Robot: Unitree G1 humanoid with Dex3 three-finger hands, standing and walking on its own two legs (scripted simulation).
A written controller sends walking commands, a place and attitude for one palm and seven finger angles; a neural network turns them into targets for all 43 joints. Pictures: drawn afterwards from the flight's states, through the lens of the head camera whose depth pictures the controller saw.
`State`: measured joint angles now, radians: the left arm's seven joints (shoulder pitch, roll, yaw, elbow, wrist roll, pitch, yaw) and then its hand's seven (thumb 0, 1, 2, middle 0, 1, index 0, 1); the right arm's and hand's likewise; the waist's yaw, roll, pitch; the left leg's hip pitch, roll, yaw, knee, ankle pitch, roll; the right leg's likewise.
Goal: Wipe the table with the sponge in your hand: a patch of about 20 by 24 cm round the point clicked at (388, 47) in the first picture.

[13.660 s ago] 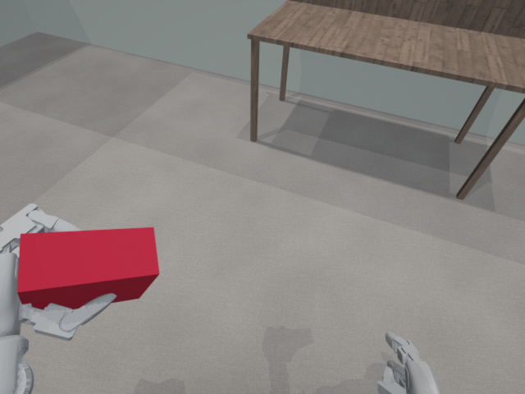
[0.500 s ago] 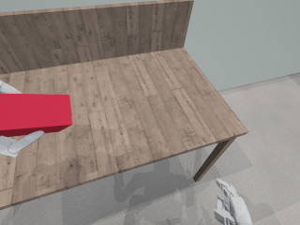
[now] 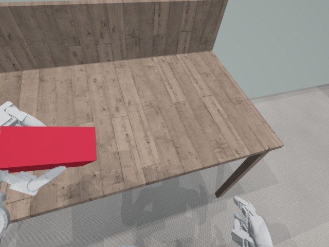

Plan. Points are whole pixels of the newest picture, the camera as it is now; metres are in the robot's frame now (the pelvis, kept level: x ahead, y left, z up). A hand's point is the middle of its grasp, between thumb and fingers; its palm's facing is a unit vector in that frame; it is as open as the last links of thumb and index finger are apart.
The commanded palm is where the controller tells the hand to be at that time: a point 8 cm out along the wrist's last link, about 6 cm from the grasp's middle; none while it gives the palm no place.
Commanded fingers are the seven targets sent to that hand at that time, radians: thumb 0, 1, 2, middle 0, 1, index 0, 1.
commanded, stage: come to a stop and stand still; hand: left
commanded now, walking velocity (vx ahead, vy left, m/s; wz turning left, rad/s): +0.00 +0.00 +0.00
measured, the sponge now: (63, 149) +0.24 +0.22 +0.14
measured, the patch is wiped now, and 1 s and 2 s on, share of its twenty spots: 0.00 0.00 0.00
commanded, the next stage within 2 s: look again from close up in 0.34 s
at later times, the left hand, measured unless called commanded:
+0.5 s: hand (46, 159) +0.22 +0.23 +0.16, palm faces +0.33 -0.87 -0.36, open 9.9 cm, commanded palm +0.15 +0.27 +0.18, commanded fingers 0.00 0.10 1.30 -1.20 -1.60 -1.20 -1.60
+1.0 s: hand (31, 138) +0.24 +0.26 +0.18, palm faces +0.41 -0.82 -0.40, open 9.9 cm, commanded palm +0.16 +0.26 +0.18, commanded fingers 0.00 0.10 1.30 -1.20 -1.60 -1.20 -1.60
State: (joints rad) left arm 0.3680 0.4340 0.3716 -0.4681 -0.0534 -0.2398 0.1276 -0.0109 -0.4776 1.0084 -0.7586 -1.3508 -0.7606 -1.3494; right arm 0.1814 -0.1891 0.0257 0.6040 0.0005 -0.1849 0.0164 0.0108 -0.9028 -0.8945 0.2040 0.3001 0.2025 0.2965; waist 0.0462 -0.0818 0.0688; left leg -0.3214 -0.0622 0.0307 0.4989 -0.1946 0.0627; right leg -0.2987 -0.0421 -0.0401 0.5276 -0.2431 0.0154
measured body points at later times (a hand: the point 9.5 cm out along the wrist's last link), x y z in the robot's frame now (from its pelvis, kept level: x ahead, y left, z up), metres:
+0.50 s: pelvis -0.01 -0.01 +0.01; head +0.00 +0.01 +0.46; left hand +0.19 +0.28 +0.18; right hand +0.16 -0.24 -0.06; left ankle +0.04 +0.07 -0.73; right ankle +0.02 -0.13 -0.73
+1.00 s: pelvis -0.01 -0.01 +0.00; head +0.01 +0.00 +0.45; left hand +0.21 +0.30 +0.20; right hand +0.16 -0.24 -0.07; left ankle +0.04 +0.07 -0.73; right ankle +0.02 -0.13 -0.73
